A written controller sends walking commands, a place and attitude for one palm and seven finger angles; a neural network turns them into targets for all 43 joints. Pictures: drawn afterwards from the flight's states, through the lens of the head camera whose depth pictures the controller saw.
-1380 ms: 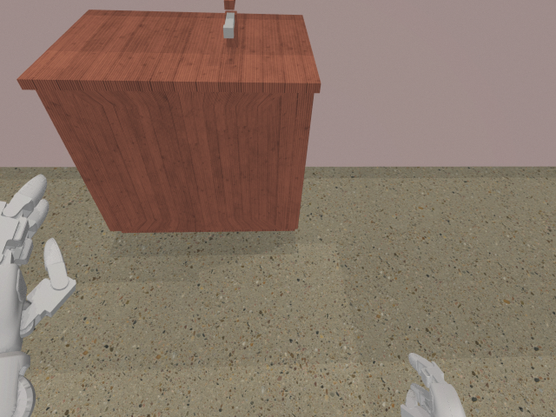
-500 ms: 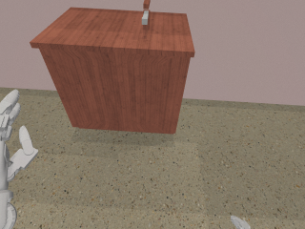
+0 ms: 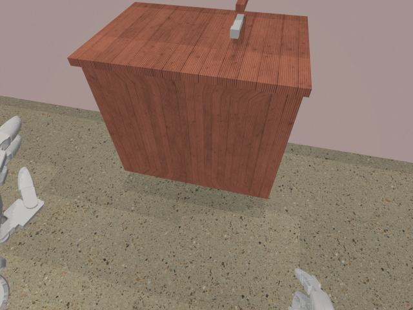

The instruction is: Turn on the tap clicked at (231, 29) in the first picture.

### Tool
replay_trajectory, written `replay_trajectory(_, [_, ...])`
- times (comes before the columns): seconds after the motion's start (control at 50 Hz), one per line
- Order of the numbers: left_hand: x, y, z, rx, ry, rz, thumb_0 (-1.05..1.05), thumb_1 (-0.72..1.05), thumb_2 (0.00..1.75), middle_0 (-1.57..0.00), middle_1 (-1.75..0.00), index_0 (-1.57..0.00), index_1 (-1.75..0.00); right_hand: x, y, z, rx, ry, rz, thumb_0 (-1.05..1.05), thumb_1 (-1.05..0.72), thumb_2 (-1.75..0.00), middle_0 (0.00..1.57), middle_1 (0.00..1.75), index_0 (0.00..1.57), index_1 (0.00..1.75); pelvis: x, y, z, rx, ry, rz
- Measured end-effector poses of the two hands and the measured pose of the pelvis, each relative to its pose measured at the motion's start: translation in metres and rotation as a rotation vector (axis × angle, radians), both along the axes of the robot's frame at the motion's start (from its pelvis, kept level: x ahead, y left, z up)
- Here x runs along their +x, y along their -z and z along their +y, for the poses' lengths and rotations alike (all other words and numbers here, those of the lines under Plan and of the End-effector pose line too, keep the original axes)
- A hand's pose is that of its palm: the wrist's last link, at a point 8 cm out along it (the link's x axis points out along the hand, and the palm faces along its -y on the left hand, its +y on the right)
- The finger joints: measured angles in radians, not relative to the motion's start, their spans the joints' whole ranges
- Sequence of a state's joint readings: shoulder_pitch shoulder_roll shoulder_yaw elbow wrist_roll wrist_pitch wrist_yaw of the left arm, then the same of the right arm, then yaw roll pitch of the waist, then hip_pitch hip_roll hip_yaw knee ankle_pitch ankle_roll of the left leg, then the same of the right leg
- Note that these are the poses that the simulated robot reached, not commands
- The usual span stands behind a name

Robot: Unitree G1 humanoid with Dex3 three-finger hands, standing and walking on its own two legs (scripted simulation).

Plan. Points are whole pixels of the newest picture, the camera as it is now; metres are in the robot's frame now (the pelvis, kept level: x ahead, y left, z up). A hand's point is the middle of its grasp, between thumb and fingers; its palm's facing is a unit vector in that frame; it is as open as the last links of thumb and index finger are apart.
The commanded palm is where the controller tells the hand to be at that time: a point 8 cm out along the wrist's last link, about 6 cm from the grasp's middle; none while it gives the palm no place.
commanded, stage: turn to face it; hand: left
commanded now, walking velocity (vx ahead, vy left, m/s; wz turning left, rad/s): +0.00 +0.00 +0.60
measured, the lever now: (234, 32) +0.89 -0.03 +0.13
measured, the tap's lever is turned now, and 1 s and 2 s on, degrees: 0 0 0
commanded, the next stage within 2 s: take the last steps up to it in 1.18 s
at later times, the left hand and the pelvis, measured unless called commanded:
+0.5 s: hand (98, 147) +0.32 +0.20 +0.18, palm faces +0.38 -0.85 -0.36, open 7.4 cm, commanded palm +0.26 +0.23 +0.19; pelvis +0.07 -0.03 +0.01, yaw -6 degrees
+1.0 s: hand (166, 151) +0.31 +0.09 +0.19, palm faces +0.09 -0.90 -0.42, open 7.4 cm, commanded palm +0.27 +0.15 +0.19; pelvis +0.03 -0.06 +0.01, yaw -20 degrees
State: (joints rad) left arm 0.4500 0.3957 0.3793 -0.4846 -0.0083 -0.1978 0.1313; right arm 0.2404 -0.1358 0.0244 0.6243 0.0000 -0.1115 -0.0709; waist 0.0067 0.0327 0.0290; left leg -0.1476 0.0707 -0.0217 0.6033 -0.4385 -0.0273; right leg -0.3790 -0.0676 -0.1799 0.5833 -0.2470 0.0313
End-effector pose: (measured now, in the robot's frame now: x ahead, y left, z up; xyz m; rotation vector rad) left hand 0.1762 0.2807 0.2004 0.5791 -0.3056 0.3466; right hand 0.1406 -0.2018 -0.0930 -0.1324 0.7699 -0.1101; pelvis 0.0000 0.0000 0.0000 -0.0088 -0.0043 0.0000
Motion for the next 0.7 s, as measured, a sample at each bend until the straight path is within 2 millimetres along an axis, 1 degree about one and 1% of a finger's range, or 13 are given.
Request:
replay_trajectory(0.04, [0.01, 0.006, -0.009, -0.006, -0.022, -0.007, 0.01, 0.89, 0.9, -0.21, -0.3, -0.21, -0.31, 0.02, 0.012, -0.015, -0.02, -0.029, 0.021, 0.01, -0.9, -0.89, 0.21, 0.3, 0.21, 0.3, 0.007, 0.008, -0.009, 0.003, -0.031, -0.01])
replay_trajectory(0.08, [0.016, 0.01, -0.015, -0.031, -0.037, -0.001, 0.01, 0.89, 0.9, -0.21, -0.3, -0.21, -0.31, 0.037, 0.014, -0.03, -0.048, -0.051, 0.042, 0.01, -0.9, -0.89, 0.21, 0.3, 0.21, 0.3, 0.013, 0.008, -0.013, 0.011, -0.053, -0.02])
replay_trajectory(0.12, [0.018, 0.011, -0.02, -0.033, -0.042, 0.017, 0.01, 0.89, 0.9, -0.21, -0.3, -0.21, -0.31, 0.052, 0.009, -0.043, -0.071, -0.054, 0.048, 0.01, -0.9, -0.89, 0.21, 0.3, 0.2, 0.3, 0.02, 0.005, -0.017, 0.021, -0.059, -0.02])
replay_trajectory(0.18, [0.02, 0.005, -0.026, -0.012, -0.041, 0.034, 0.01, 0.89, 0.9, -0.21, -0.3, -0.21, -0.31, 0.071, -0.005, -0.056, -0.104, -0.045, 0.038, 0.02, -0.9, -0.89, 0.2, 0.3, 0.2, 0.3, 0.032, -0.002, -0.023, 0.035, -0.055, -0.012])
replay_trajectory(0.28, [0.032, -0.009, -0.024, 0.003, -0.034, -0.041, 0.01, 0.88, 0.9, -0.22, -0.31, -0.21, -0.31, 0.098, -0.026, -0.062, -0.157, -0.048, -0.024, 0.01, -0.9, -0.9, 0.2, 0.3, 0.2, 0.3, 0.053, -0.003, -0.023, 0.032, -0.029, -0.006])
replay_trajectory(0.32, [0.041, -0.011, -0.019, -0.006, -0.024, -0.098, 0.01, 0.88, 0.9, -0.22, -0.31, -0.21, -0.31, 0.107, -0.03, -0.06, -0.165, -0.031, -0.058, 0.01, -0.9, -0.9, 0.2, 0.3, 0.2, 0.3, 0.061, 0.001, -0.019, 0.019, -0.008, -0.013])
replay_trajectory(0.38, [0.064, -0.008, -0.013, -0.053, -0.019, -0.143, 0.01, 0.89, 0.9, -0.21, -0.31, -0.21, -0.31, 0.112, -0.037, -0.053, -0.139, -0.001, -0.09, 0.01, -0.9, -0.9, 0.2, 0.3, 0.2, 0.3, 0.069, 0.0, -0.019, 0.031, 0.03, -0.015])
replay_trajectory(0.42, [0.08, -0.002, -0.014, -0.089, -0.014, -0.125, 0.01, 0.89, 0.9, -0.21, -0.3, -0.21, -0.31, 0.113, -0.04, -0.047, -0.103, 0.003, -0.113, 0.01, -0.9, -0.9, 0.2, 0.3, 0.2, 0.3, 0.071, -0.003, -0.021, 0.02, 0.046, -0.012])
replay_trajectory(0.46, [0.093, 0.002, -0.025, -0.113, 0.011, -0.09, 0.01, 0.89, 0.9, -0.21, -0.3, -0.21, -0.31, 0.11, -0.041, -0.042, -0.061, 0.003, -0.128, 0.01, -0.9, -0.89, 0.2, 0.3, 0.2, 0.3, 0.072, -0.005, -0.025, 0.01, 0.072, -0.012])
replay_trajectory(0.54, [0.108, 0.005, -0.064, -0.1, 0.115, -0.026, 0.01, 0.89, 0.9, -0.2, -0.3, -0.2, -0.31, 0.094, -0.034, -0.046, 0.013, 0.02, -0.137, 0.01, -0.9, -0.89, 0.2, 0.3, 0.2, 0.3, 0.071, -0.004, -0.039, 0.005, 0.133, -0.01])
replay_trajectory(0.62, [0.116, 0.003, -0.105, -0.023, 0.208, -0.007, 0.01, 0.89, 0.9, -0.21, -0.3, -0.21, -0.31, 0.069, -0.01, -0.07, 0.05, 0.068, -0.09, 0.01, -0.9, -0.89, 0.21, 0.3, 0.21, 0.3, 0.066, 0.005, -0.058, 0.0, 0.162, -0.016])
replay_trajectory(0.66, [0.119, 0.001, -0.117, -0.012, 0.231, 0.003, 0.01, 0.89, 0.9, -0.21, -0.3, -0.21, -0.31, 0.052, 0.0, -0.087, 0.043, 0.11, -0.027, 0.01, -0.9, -0.89, 0.21, 0.3, 0.21, 0.3, 0.062, 0.005, -0.063, 0.017, 0.186, -0.008])
replay_trajectory(0.7, [0.12, -0.002, -0.125, -0.002, 0.243, 0.022, 0.01, 0.89, 0.9, -0.21, -0.3, -0.21, -0.31, 0.033, 0.004, -0.103, 0.024, 0.159, 0.031, 0.01, -0.9, -0.89, 0.21, 0.3, 0.21, 0.3, 0.058, 0.001, -0.066, 0.03, 0.213, -0.004])
